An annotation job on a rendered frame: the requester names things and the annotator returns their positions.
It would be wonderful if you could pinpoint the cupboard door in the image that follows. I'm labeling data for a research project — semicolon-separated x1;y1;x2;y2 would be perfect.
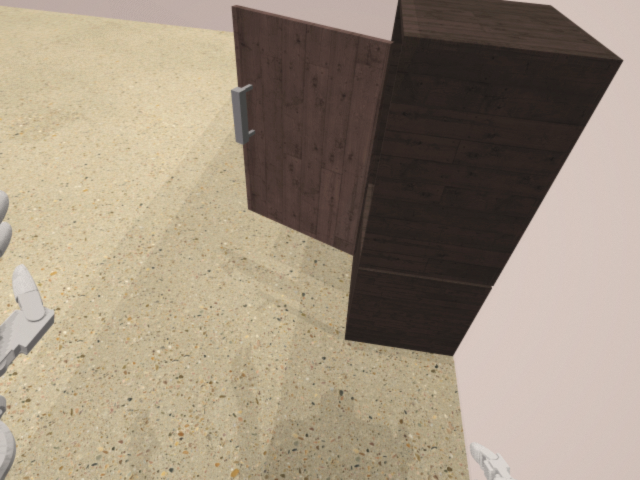
232;5;394;256

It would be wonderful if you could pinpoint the handle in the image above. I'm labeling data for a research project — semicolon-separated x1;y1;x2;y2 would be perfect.
231;84;255;145

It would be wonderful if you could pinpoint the robot left hand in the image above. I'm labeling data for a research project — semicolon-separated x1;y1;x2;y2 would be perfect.
0;190;55;377

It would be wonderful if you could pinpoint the robot right hand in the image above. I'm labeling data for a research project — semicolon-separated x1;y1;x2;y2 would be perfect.
470;442;517;480

